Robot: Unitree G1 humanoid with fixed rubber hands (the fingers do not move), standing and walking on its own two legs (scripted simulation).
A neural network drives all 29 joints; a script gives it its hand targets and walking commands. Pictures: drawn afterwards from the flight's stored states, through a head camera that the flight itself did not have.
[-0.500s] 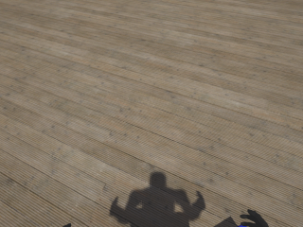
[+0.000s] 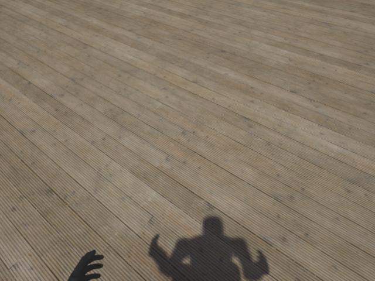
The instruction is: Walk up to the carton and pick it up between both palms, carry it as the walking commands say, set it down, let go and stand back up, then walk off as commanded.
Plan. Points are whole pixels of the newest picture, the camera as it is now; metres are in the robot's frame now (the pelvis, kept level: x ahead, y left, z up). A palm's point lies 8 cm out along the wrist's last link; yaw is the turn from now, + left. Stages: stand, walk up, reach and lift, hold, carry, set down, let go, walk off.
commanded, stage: walk off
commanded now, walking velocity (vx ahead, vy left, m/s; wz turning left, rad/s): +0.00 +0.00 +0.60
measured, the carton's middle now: out of the picture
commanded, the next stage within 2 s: stand in 0.08 s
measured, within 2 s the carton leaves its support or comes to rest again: neither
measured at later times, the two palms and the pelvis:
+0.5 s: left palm out of the picture -0.02 +0.28 -0.12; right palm (290, 280) +0.16 -0.20 -0.10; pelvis -0.02 +0.01 +0.01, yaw +10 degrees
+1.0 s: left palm out of the picture -0.04 +0.24 -0.12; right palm out of the picture +0.03 -0.25 -0.13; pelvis -0.03 +0.00 +0.01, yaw +10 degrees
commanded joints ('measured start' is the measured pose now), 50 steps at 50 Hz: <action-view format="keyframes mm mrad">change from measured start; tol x16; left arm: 1 170 175 47 -28 23 -33 24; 6 -32 116 20 -68 23 -36 8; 50 161 45 -8 313 6 -48 0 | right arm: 1 -16 -74 -24 -73 17 -19 -10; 50 6 4 43 307 5 -50 -50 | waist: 1 82 -75 -151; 2 61 -323 -102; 4 42 -147 -29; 18 60 -238 -94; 21 76 193 -120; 34 31 -94 -13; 50 57 -25 0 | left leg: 1 -159 95 -154 107 -48 -5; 2 -290 -44 62 299 -352 -48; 7 -195 45 76 640 -179 -87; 16 -7 39 201 146 -257 -80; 20 393 219 22 -278 143 -23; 21 298 401 -149 -251 402 80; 28 244 281 26 -190 538 137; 34 138 145 68 -223 24 29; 50 157 154 77 -223 85 7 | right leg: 1 342 -264 218 -316 -4 -59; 2 227 -503 410 -367 52 -175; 5 25 -344 189 -326 188 -183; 17 199 -282 31 -117 696 -221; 19 94 -262 14 -66 612 -147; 22 -31 -111 -40 83 -192 -20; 29 28 -42 -30 20 -44 -36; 33 241 -150 48 -222 326 -43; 50 127 -117 51 -269 154 -87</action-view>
